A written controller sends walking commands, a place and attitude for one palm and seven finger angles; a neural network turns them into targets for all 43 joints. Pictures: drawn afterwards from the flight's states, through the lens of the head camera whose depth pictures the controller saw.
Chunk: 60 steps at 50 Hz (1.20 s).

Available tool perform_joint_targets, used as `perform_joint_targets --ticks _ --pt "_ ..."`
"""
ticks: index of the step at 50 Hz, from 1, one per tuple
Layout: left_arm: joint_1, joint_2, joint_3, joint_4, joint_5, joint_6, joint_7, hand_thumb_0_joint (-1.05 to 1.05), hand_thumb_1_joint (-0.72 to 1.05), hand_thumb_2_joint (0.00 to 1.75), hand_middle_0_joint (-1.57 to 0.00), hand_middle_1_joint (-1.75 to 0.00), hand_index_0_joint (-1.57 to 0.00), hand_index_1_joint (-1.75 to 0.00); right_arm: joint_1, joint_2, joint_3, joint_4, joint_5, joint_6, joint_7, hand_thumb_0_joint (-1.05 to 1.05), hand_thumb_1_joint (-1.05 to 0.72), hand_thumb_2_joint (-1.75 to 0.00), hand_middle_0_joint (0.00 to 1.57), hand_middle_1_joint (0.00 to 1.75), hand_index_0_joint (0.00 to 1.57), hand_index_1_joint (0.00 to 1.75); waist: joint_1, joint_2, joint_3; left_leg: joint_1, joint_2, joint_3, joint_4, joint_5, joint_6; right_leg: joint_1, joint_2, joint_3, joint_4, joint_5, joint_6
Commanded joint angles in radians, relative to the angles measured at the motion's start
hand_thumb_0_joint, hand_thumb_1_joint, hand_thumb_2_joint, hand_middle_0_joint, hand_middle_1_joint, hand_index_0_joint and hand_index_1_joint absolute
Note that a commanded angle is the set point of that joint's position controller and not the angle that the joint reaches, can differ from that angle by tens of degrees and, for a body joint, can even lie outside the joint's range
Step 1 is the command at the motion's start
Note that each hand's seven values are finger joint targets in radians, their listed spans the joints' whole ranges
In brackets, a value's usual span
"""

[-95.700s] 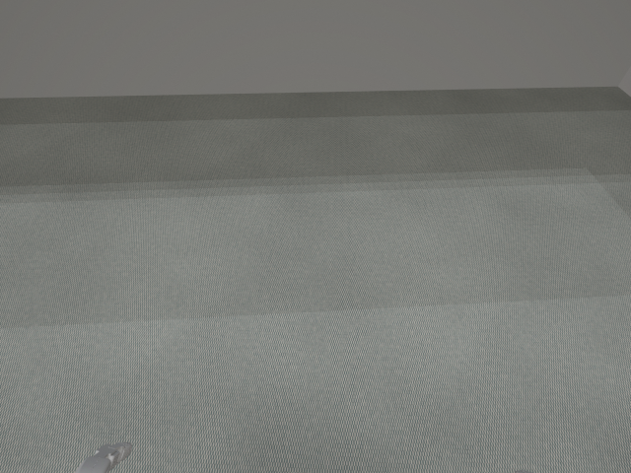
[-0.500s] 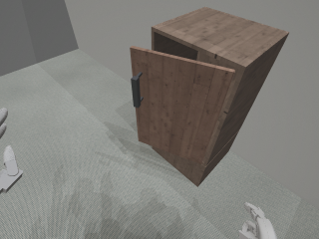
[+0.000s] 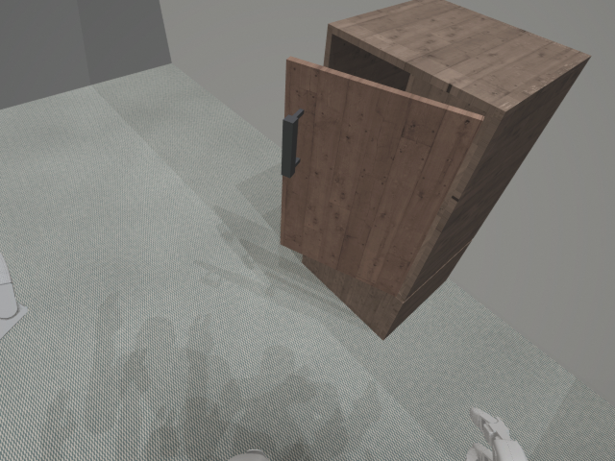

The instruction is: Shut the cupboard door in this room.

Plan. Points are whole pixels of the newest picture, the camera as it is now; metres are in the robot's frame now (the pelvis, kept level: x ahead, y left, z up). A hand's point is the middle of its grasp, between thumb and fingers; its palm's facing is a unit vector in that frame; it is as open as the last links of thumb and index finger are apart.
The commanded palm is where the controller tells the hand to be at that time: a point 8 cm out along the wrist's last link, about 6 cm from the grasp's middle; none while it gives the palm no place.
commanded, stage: step back with the hand held close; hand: left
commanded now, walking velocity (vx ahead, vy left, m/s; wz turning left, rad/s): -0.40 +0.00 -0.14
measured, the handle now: (293, 143) +0.76 +0.05 -0.03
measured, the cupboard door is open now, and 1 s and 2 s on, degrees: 21 21 21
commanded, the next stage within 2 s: stop stepping back and stand still in 0.22 s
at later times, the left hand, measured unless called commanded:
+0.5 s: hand out of the picture +0.08 +0.20 +0.22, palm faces +0.29 -0.74 -0.61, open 7.4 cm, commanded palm +0.06 +0.24 +0.19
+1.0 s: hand out of the picture +0.01 +0.27 +0.23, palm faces +0.34 -0.75 -0.56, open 7.4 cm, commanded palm -0.03 +0.31 +0.19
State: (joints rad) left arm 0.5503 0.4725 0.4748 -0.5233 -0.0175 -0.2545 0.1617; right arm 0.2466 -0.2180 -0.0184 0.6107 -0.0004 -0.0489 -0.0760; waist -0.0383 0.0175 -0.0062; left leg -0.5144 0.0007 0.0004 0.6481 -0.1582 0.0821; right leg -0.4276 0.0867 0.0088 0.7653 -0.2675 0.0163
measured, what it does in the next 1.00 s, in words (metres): walks backwards: right foot, then left foot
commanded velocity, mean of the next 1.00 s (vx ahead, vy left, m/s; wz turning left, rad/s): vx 0.02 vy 0.00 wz -0.02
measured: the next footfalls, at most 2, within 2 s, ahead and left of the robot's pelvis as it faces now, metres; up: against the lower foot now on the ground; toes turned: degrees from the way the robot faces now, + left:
right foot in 0.26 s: -0.24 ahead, -0.12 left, +0.00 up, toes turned -8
left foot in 0.48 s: +0.03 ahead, +0.05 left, +0.00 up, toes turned -6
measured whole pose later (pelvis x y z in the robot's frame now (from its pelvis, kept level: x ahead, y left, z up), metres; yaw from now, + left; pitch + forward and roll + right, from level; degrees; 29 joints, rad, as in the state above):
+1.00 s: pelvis -0.21 +0.03 +0.01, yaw -9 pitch +0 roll -1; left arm 0.62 0.56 0.56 -0.62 -0.09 -0.22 0.15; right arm 0.22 -0.15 0.02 0.61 -0.01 -0.10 -0.05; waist 0.02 0.01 -0.02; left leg -0.61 -0.01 0.08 0.84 -0.32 -0.05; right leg -0.18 0.06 -0.08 0.54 -0.36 -0.10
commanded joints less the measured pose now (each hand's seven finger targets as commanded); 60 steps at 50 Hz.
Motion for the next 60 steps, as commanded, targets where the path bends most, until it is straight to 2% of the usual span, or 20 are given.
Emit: perform_joint_targets --ticks 1,5,12,15,18,21,23,27,32,35,38,39,45,46,47,48,52,57,58,60 --pt "-0.054 0.144 0.149 -0.214 -0.008 -0.077 0.011 0.00 0.90 0.90 -0.20 -0.30 -0.20 -0.30 -0.141 -0.151 -0.060 -0.154 -0.011 -0.103 -0.004 0.00 -0.90 -0.90 0.20 0.30 0.20 0.30 0.039 0.162 -0.117 -0.261 0.312 -0.293 -0.444 -0.501 0.067 0.354 0.016 0.026 0.164 -0.120 0.004" --pt "-0.085 0.098 0.079 -0.173 -0.030 -0.083 0.002 0.00 0.90 0.90 -0.20 -0.30 -0.20 -0.30 -0.108 -0.135 -0.050 -0.077 -0.025 -0.143 0.006 0.00 -0.90 -0.90 0.20 0.30 0.20 0.30 0.028 0.162 -0.109 0.157 0.284 -0.248 -0.410 -0.149 0.024 0.091 -0.002 0.010 -0.091 -0.240 -0.003" --pt "-0.167 0.159 0.101 -0.344 -0.041 -0.123 -0.034 0.00 0.90 0.90 -0.20 -0.30 -0.20 -0.30 -0.132 -0.116 -0.057 -0.061 -0.014 -0.163 0.048 0.00 -0.90 -0.90 0.20 0.30 0.20 0.30 0.063 0.237 -0.502 0.785 0.233 -0.080 -0.155 0.795 -0.025 0.048 0.011 -0.027 -0.331 -0.084 0.020" --pt "0.001 0.302 0.282 -0.417 -0.059 -0.127 -0.048 0.00 0.90 0.90 -0.20 -0.30 -0.20 -0.30 -0.178 -0.094 -0.046 -0.133 -0.010 -0.135 0.062 0.00 -0.90 -0.90 0.20 0.30 0.20 0.30 0.088 0.162 -0.538 0.597 0.181 -0.017 -0.116 0.601 -0.054 0.210 -0.037 -0.046 -0.391 0.185 0.009" --pt "0.128 0.328 0.346 -0.371 -0.092 -0.129 -0.044 0.00 0.90 0.90 -0.20 -0.30 -0.20 -0.30 -0.200 -0.055 -0.018 -0.210 0.046 -0.083 0.041 0.00 -0.90 -0.90 0.20 0.30 0.20 0.30 0.057 -0.222 -0.308 0.219 0.011 0.083 0.129 -0.071 -0.088 0.236 -0.297 0.114 -0.355 0.836 0.033" --pt "0.204 0.274 0.330 -0.194 -0.087 -0.055 -0.024 0.00 0.90 0.90 -0.20 -0.30 -0.20 -0.30 -0.176 -0.058 -0.004 -0.186 0.030 -0.039 0.012 0.00 -0.90 -0.90 0.20 0.30 0.20 0.30 0.018 0.006 -0.160 0.081 0.045 0.030 0.114 -0.069 -0.073 0.190 -0.318 0.153 -0.309 0.552 -0.078" --pt "0.063 0.218 0.251 -0.085 -0.079 -0.014 -0.005 0.00 0.90 0.90 -0.20 -0.30 -0.20 -0.30 -0.124 -0.097 -0.008 -0.137 0.020 -0.036 -0.007 0.00 -0.90 -0.90 0.20 0.30 0.20 0.30 -0.011 0.092 -0.070 0.223 0.041 0.039 0.020 0.055 -0.072 0.061 -0.277 0.117 -0.312 0.467 -0.047" --pt "-0.127 0.132 0.065 0.185 -0.048 0.024 0.003 0.00 0.90 0.90 -0.20 -0.30 -0.20 -0.30 -0.065 -0.151 -0.029 -0.112 0.039 -0.061 -0.016 0.00 -0.90 -0.90 0.20 0.30 0.20 0.30 -0.003 -0.106 0.071 0.283 0.079 -0.060 -0.039 0.040 -0.029 -0.046 -0.197 0.045 -0.351 0.208 0.034" --pt "-0.271 0.105 -0.065 -0.037 -0.024 -0.004 0.001 0.00 0.90 0.90 -0.20 -0.30 -0.20 -0.30 -0.116 -0.141 -0.037 -0.125 0.030 -0.075 -0.016 0.00 -0.90 -0.90 0.20 0.30 0.20 0.30 0.000 -0.221 0.177 0.227 0.048 -0.030 0.083 -0.140 -0.076 -0.143 -0.280 0.129 -0.553 -0.395 -0.114" --pt "-0.320 0.231 0.045 -0.298 -0.012 -0.033 0.013 0.00 0.90 0.90 -0.20 -0.30 -0.20 -0.30 -0.119 -0.142 -0.037 -0.121 0.016 -0.114 -0.023 0.00 -0.90 -0.90 0.20 0.30 0.20 0.30 -0.005 -0.041 0.118 0.299 0.056 -0.036 -0.047 -0.145 -0.079 -0.112 -0.222 0.035 -0.431 -0.351 -0.114" --pt "-0.178 0.248 0.140 -0.435 -0.016 -0.067 0.029 0.00 0.90 0.90 -0.20 -0.30 -0.20 -0.30 -0.101 -0.140 -0.026 -0.140 -0.008 -0.154 -0.020 0.00 -0.90 -0.90 0.20 0.30 0.20 0.30 0.035 0.515 -0.030 0.212 0.184 -0.347 -0.562 -0.642 -0.146 0.126 0.023 -0.089 -0.012 -0.351 -0.051" --pt "-0.147 0.273 0.173 -0.438 -0.015 -0.067 0.028 0.00 0.90 0.90 -0.20 -0.30 -0.20 -0.30 -0.092 -0.130 -0.020 -0.147 -0.013 -0.163 -0.017 0.00 -0.90 -0.90 0.20 0.30 0.20 0.30 0.044 0.531 -0.050 0.107 0.206 -0.342 -0.631 -0.722 -0.186 0.213 0.045 -0.088 0.088 -0.346 -0.054" --pt "0.169 0.153 0.183 -0.201 -0.088 -0.002 -0.001 0.00 0.90 0.90 -0.20 -0.30 -0.20 -0.30 -0.045 -0.079 -0.040 -0.138 0.002 -0.140 0.015 0.00 -0.90 -0.90 0.20 0.30 0.20 0.30 0.058 0.187 -0.281 0.203 0.074 0.034 -0.320 -0.366 -0.185 0.396 0.021 -0.137 -0.313 -0.316 -0.081" --pt "0.174 0.138 0.157 -0.182 -0.084 0.022 -0.002 0.00 0.90 0.90 -0.20 -0.30 -0.20 -0.30 -0.040 -0.081 -0.037 -0.134 0.010 -0.110 0.015 0.00 -0.90 -0.90 0.20 0.30 0.20 0.30 0.045 -0.002 -0.223 0.197 0.013 0.113 -0.026 -0.274 -0.162 0.278 -0.110 0.007 -0.423 -0.314 -0.122" --pt "0.114 0.154 0.153 -0.165 -0.081 0.035 0.001 0.00 0.90 0.90 -0.20 -0.30 -0.20 -0.30 -0.054 -0.094 -0.048 -0.123 0.013 -0.075 0.014 0.00 -0.90 -0.90 0.20 0.30 0.20 0.30 0.038 -0.264 -0.101 0.092 -0.002 0.055 0.341 -0.230 -0.139 0.066 -0.355 0.360 -0.586 -0.457 -0.212" --pt "0.019 0.157 0.140 -0.136 -0.080 0.040 0.005 0.00 0.90 0.90 -0.20 -0.30 -0.20 -0.30 -0.051 -0.113 -0.048 -0.093 0.005 -0.051 0.012 0.00 -0.90 -0.90 0.20 0.30 0.20 0.30 0.023 -0.304 0.001 -0.073 0.019 -0.022 0.513 -0.215 -0.128 0.012 -0.464 0.416 -0.659 -0.439 -0.269" --pt "-0.167 0.076 0.013 0.122 -0.055 0.080 0.013 0.00 0.90 0.90 -0.20 -0.30 -0.20 -0.30 -0.106 -0.100 -0.003 -0.132 0.024 -0.050 -0.002 0.00 -0.90 -0.90 0.20 0.30 0.20 0.30 0.002 -0.210 0.098 -0.102 0.098 -0.028 0.358 -0.227 -0.092 0.022 -0.353 0.222 -0.556 -0.455 -0.188" --pt "-0.410 0.053 -0.121 -0.029 -0.002 0.083 0.036 0.00 0.90 0.90 -0.20 -0.30 -0.20 -0.30 -0.130 -0.099 -0.001 -0.104 -0.003 -0.077 -0.041 0.00 -0.90 -0.90 0.20 0.30 0.20 0.30 0.027 -0.060 0.098 0.222 0.018 0.161 -0.071 -0.183 -0.065 0.042 -0.251 0.064 -0.445 -0.221 -0.155" --pt "-0.410 0.069 -0.114 -0.125 -0.006 0.074 0.041 0.00 0.90 0.90 -0.20 -0.30 -0.20 -0.30 -0.118 -0.104 -0.005 -0.115 -0.001 -0.091 -0.040 0.00 -0.90 -0.90 0.20 0.30 0.20 0.30 0.023 -0.025 0.052 0.291 0.030 0.139 -0.132 -0.152 -0.061 0.070 -0.227 0.034 -0.351 -0.095 -0.134" --pt "-0.399 0.171 -0.020 -0.368 -0.016 0.044 0.049 0.00 0.90 0.90 -0.20 -0.30 -0.20 -0.30 -0.101 -0.143 -0.029 -0.155 0.009 -0.107 -0.039 0.00 -0.90 -0.90 0.20 0.30 0.20 0.30 0.008 0.237 -0.075 0.511 0.229 -0.172 -0.216 0.157 0.010 -0.036 -0.127 -0.081 -0.004 0.059 -0.026"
